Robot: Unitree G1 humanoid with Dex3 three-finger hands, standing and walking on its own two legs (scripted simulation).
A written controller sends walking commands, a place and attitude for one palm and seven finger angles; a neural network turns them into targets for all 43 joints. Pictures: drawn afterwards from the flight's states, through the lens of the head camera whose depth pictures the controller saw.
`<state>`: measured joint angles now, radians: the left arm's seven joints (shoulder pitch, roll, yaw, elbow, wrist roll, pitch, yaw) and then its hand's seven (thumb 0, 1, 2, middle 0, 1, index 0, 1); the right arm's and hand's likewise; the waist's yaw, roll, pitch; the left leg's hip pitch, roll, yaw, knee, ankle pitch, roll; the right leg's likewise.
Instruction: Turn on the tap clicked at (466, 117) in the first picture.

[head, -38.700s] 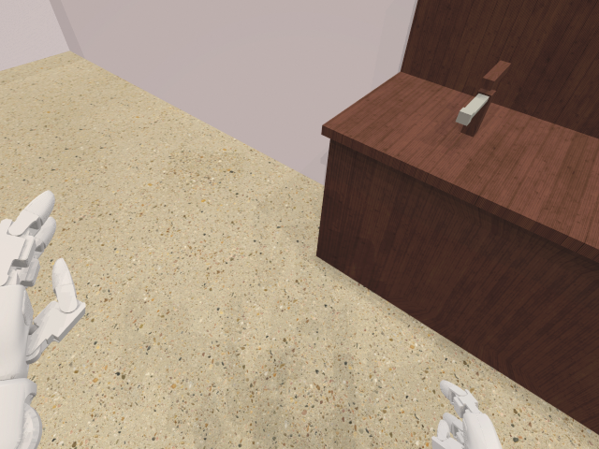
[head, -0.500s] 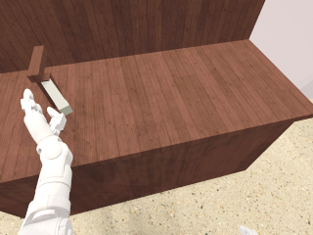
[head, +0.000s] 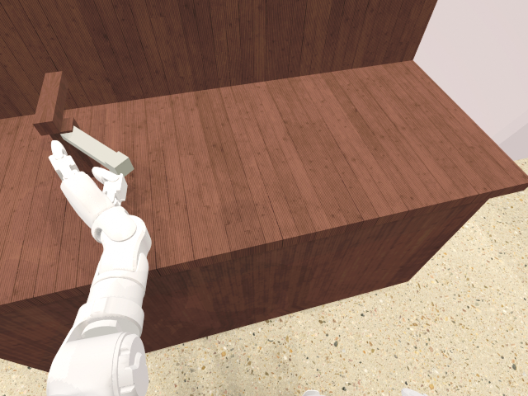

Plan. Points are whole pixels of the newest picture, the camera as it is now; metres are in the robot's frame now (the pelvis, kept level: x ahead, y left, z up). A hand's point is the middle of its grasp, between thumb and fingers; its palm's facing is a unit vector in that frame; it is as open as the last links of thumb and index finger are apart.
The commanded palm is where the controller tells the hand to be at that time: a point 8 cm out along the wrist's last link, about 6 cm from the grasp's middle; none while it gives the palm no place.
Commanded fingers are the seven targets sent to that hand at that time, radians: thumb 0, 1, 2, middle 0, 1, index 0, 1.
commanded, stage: push the lever round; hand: left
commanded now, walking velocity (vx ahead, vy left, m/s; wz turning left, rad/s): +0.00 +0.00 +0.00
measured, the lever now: (119, 165) +0.45 +0.24 +0.08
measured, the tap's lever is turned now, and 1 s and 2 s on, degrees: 40 66 78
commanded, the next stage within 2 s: lift the hand up off the lever in 1.16 s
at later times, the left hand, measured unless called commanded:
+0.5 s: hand (141, 165) +0.46 +0.21 +0.08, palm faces +0.80 -0.60 -0.07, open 7.7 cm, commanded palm +0.40 +0.22 +0.08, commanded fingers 0.00 0.90 0.90 -0.15 -0.15 -0.15 -0.15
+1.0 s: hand (153, 153) +0.48 +0.20 +0.08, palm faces +0.82 -0.56 -0.10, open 7.7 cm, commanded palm +0.43 +0.21 +0.08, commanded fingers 0.00 0.90 0.90 -0.15 -0.15 -0.15 -0.15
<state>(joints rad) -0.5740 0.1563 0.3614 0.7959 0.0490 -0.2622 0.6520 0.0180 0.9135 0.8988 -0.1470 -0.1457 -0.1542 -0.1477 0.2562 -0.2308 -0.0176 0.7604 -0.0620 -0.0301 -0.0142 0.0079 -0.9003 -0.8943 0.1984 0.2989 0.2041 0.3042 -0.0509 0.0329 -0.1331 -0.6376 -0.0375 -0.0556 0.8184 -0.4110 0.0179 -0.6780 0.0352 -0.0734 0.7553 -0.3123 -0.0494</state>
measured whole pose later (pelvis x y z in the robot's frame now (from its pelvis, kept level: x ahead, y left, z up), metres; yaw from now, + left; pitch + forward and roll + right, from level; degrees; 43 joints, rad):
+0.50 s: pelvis +0.00 -0.01 +0.00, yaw +0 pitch +16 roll -1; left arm -0.75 0.15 0.43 0.97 0.11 -0.27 0.82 0.01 0.91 0.91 -0.15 -0.15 -0.15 -0.15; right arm 0.27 -0.23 -0.03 0.78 -0.10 -0.01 0.02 0.01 -0.90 -0.89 0.20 0.30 0.20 0.30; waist -0.09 0.03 -0.15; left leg -0.69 -0.03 -0.06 0.84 -0.41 0.01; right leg -0.74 0.04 -0.08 0.78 -0.32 -0.06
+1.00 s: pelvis +0.00 -0.01 -0.01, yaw +0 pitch +18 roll -1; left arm -0.87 0.17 0.48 1.08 0.17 -0.25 0.90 0.03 0.93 0.92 -0.15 -0.15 -0.16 -0.15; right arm 0.29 -0.22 -0.04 0.79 -0.12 0.01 0.05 0.01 -0.90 -0.89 0.20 0.30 0.20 0.30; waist -0.11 0.03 -0.16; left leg -0.74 -0.02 -0.06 0.86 -0.42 0.00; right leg -0.79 0.05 -0.08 0.80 -0.33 -0.07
